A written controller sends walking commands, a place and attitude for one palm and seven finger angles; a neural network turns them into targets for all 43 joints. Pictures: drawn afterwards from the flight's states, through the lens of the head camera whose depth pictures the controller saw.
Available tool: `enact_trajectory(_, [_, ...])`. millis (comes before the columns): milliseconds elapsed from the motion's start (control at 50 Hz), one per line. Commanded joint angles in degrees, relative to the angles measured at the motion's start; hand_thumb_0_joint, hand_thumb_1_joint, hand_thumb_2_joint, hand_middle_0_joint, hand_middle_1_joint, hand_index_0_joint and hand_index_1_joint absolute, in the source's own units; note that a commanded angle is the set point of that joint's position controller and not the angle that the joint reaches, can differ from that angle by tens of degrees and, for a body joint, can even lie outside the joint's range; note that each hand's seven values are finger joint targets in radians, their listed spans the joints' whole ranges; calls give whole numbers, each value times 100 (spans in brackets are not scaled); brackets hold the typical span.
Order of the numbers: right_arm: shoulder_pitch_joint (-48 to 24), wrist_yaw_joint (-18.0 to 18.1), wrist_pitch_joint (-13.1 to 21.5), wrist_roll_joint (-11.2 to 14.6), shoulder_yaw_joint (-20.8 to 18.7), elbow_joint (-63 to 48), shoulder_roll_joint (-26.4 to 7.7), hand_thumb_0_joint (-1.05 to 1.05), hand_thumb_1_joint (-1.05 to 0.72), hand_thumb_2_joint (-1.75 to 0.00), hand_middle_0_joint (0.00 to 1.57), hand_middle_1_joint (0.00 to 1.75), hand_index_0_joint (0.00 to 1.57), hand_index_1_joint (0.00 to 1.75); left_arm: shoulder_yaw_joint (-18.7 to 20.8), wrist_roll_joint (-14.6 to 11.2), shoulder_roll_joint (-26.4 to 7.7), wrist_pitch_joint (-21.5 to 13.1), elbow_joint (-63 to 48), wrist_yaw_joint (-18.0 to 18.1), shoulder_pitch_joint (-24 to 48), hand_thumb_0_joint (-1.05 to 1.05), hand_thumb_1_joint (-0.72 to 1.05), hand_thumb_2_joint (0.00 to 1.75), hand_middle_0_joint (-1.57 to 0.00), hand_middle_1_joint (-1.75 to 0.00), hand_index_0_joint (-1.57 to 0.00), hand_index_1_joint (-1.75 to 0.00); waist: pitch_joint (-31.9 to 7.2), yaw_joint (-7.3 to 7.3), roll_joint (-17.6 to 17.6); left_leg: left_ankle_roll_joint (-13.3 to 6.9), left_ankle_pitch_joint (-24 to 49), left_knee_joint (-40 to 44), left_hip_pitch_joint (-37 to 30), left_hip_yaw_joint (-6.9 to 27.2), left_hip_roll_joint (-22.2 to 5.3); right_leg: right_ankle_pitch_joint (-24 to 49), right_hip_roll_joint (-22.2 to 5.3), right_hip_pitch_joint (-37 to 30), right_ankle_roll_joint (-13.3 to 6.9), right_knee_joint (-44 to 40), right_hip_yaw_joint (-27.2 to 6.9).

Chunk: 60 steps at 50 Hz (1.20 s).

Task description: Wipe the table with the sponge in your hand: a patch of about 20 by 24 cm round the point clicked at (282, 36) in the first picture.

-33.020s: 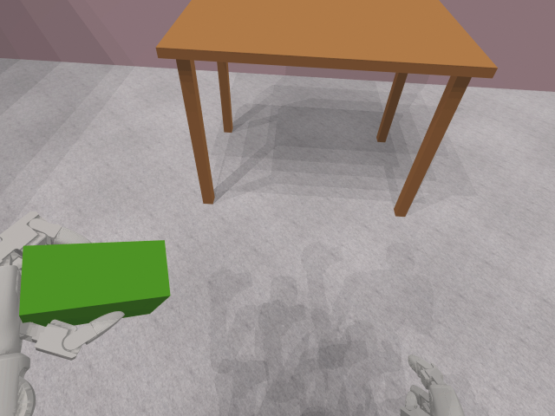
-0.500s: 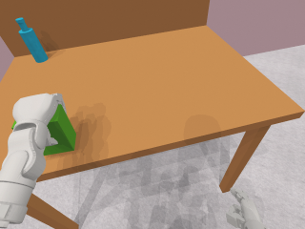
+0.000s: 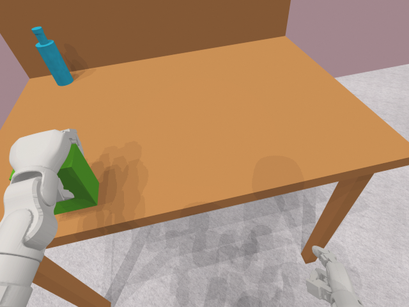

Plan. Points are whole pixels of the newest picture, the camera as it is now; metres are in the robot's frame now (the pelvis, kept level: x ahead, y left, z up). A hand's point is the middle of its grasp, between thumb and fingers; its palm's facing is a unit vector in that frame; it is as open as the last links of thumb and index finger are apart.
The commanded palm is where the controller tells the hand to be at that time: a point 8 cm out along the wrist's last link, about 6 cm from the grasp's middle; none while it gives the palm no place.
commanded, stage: move the sponge above the wiping area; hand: left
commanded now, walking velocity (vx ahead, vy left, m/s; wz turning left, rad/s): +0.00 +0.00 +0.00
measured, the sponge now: (65, 187) +0.28 +0.34 +0.09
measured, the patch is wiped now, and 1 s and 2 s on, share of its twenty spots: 0.00 0.00 0.10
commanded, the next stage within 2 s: lower the sponge onto the table in 0.46 s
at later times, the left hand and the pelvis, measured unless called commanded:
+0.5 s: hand (63, 166) +0.29 +0.32 +0.14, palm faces +0.01 -0.01 -1.00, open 10.1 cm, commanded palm +0.26 +0.32 +0.21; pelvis +0.00 +0.00 +0.00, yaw +0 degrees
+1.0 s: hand (70, 168) +0.30 +0.31 +0.13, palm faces -0.03 -0.01 -1.00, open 10.1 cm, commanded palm +0.26 +0.31 +0.20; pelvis +0.00 -0.01 +0.00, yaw +0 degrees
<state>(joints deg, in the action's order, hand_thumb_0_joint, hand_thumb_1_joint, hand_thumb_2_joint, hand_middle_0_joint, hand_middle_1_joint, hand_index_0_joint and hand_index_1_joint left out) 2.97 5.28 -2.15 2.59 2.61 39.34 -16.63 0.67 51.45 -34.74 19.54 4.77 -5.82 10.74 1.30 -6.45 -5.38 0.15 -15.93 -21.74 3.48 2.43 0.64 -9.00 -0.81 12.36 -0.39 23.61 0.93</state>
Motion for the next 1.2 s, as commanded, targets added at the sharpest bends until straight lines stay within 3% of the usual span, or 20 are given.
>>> enact_trajectory(0, [-1002, 67, 302, -4, -176, -946, -574, 0, -90, -90, 20, 30, 20, 30, 426, 225, -1387, 5, -1129, 6, 2086, 0, 10, 130, -120, -160, -120, -160, -1418, 124, 219, -210, 1862, 301, 572, -297, 169, 738, 117, -1373, -271, -160, 78])
enact_trajectory(60, [-1119, 98, 359, 1, -137, -1066, -573, 0, -90, -90, 20, 30, 20, 30, 668, 298, -1701, -146, -1561, 15, 2359, 0, 10, 130, -120, -160, -120, -160, -1612, 53, -26, -215, 1852, 280, 415, -224, 150, 713, 174, -1356, -310, -190, -21])
enact_trajectory(80, [-953, 96, 400, -60, -119, -991, -532, 0, -90, -90, 20, 30, 20, 30, 639, 368, -1657, -208, -1378, 26, 2432, 0, 10, 130, -120, -160, -120, -160, -1723, 45, 301, -213, 1998, 251, 510, -257, 190, 769, 116, -1479, -299, -94, 86])
enact_trajectory(160, [-1071, 69, 330, -24, -115, -995, -522, 0, -90, -90, 20, 30, 20, 30, 1066, 355, -2010, -298, -1363, 175, 2306, 0, 10, 130, -120, -160, -120, -160, -1572, -69, -125, -158, 1941, 347, 526, -177, 135, 729, 175, -1475, -361, -192, -62])
enact_trajectory(200, [-985, 50, 287, -44, -112, -872, -462, 0, -90, -90, 20, 30, 20, 30, 763, 347, -1665, -248, -1054, 225, 2328, 0, 10, 130, -120, -160, -120, -160, -1445, -1, -91, -115, 2003, 395, 607, -242, 141, 708, 134, -1497, -361, -194, 56])
enact_trajectory(260, [-1148, -8, 260, 7, -93, -980, -528, 0, -90, -90, 20, 30, 20, 30, 939, 328, -1863, -75, -1085, 247, 2294, 0, 10, 130, -120, -160, -120, -160, -1457, -94, -261, -98, 1937, 419, 634, -197, 127, 692, 173, -1493, -389, -223, -49])
enact_trajectory(320, [-1076, -46, 218, -11, -133, -972, -518, 0, -90, -90, 20, 30, 20, 30, 556, 215, -1420, 94, -1106, 151, 2040, 0, 10, 130, -120, -160, -120, -160, -1516, -66, -90, -108, 2132, 421, 625, -221, 123, 907, 104, -1632, -349, -188, 72])
enact_trajectory(380, [-1087, -64, 251, -12, -87, -1040, -539, 0, -90, -90, 20, 30, 20, 30, 455, 266, -1380, 221, -1110, -22, 2046, 0, 10, 130, -120, -160, -120, -160, -1596, -33, 220, -158, 1980, 367, 666, -261, 137, 772, 98, -1579, -324, -119, 113])
enact_trajectory(420, [-1058, -40, 170, 29, -110, -971, -591, 0, -90, -90, 20, 30, 20, 30, 291, 236, -1278, 240, -901, -115, 2013, 0, 10, 130, -120, -160, -120, -160, -1165, 70, 318, -148, 1556, 489, 767, -227, 85, 420, 120, -1321, -299, -264, 139])
enact_trajectory(580, [-952, 28, 393, -74, -107, -1083, -495, 0, -90, -90, 20, 30, 20, 30, 934, 395, -1885, -345, -1585, 106, 2354, 0, 10, 130, -120, -160, -120, -160, -2030, -108, 21, -189, 2170, 253, 541, -233, 181, 904, 114, -1766, -343, 14, 53])
enact_trajectory(660, [-1032, -1, 328, -3, -135, -1011, -541, 0, -90, -90, 20, 30, 20, 30, 1172, 275, -1960, -290, -1207, 340, 2017, 0, 10, 130, -120, -160, -120, -160, -1485, -127, -130, -126, 1869, 345, 668, -195, 140, 723, 185, -1521, -376, -152, -104])
enact_trajectory(700, [-950, -16, 277, -10, -153, -904, -515, 0, -90, -90, 20, 30, 20, 30, 837, 217, -1569, -138, -879, 377, 1964, 0, 10, 130, -120, -160, -120, -160, -1345, -67, 35, -110, 1846, 384, 770, -275, 147, 725, 119, -1551, -346, -160, 8])
enact_trajectory(780, [-1052, -26, 290, -12, -141, -985, -588, 0, -90, -90, 20, 30, 20, 30, 750, 267, -1638, 160, -929, 265, 2176, 0, 10, 130, -120, -160, -120, -160, -1673, -76, 153, -142, 1901, 294, 734, -321, 197, 898, 80, -1682, -324, -53, 5])
enact_trajectory(820, [-1060, -8, 205, 20, -160, -955, -619, 0, -90, -90, 20, 30, 20, 30, 608, 213, -1550, 252, -743, 128, 2030, 0, 10, 130, -120, -160, -120, -160, -1398, -7, 305, -161, 1641, 360, 811, -294, 173, 754, 91, -1577, -288, -150, 4])
enact_trajectory(880, [-1046, 18, 284, 3, -134, -1060, -603, 0, -90, -90, 20, 30, 20, 30, 539, 310, -1581, 144, -1044, -70, 2236, 0, 10, 130, -120, -160, -120, -160, -1831, 12, 393, -221, 1816, 203, 676, -327, 221, 878, 71, -1665, -266, -13, 25])
enact_trajectory(940, [-988, 58, 245, 2, -178, -1035, -611, 0, -90, -90, 20, 30, 20, 30, 446, 254, -1456, -38, -1040, -167, 1997, 0, 10, 130, -120, -160, -120, -160, -1506, 58, 317, -219, 1697, 233, 669, -294, 190, 807, 106, -1452, -256, -86, 56])
enact_trajectory(980, [-926, 62, 340, -18, -122, -1097, -551, 0, -90, -90, 20, 30, 20, 30, 545, 298, -1516, -233, -1237, -132, 2094, 0, 10, 130, -120, -160, -120, -160, -1775, 28, 350, -236, 1820, 150, 615, -306, 204, 818, 86, -1520, -258, -8, 58])
enact_trajectory(1020, [-866, 89, 276, -25, -176, -974, -575, 0, -90, -90, 20, 30, 20, 30, 741, 287, -1645, -366, -1008, -12, 1928, 0, 10, 130, -120, -160, -120, -160, -1417, 26, 343, -188, 1716, 222, 713, -272, 169, 792, 124, -1403, -273, -89, 38])
enact_trajectory(1060, [-969, 82, 338, -24, -165, -1085, -575, 0, -90, -90, 20, 30, 20, 30, 1236, 329, -2104, -493, -1351, 170, 1907, 0, 10, 130, -120, -160, -120, -160, -1655, -104, 46, -194, 1829, 151, 598, -236, 173, 896, 165, -1493, -324, -45, -141])
enact_trajectory(1180, [-872, 35, 325, -53, -182, -972, -538, 0, -90, -90, 20, 30, 20, 30, 1101, 315, -1785, -357, -1055, 546, 1788, 0, 10, 130, -120, -160, -120, -160, -1640, -97, 65, -116, 1974, 181, 749, -317, 199, 1007, 110, -1612, -331, 10, -56])
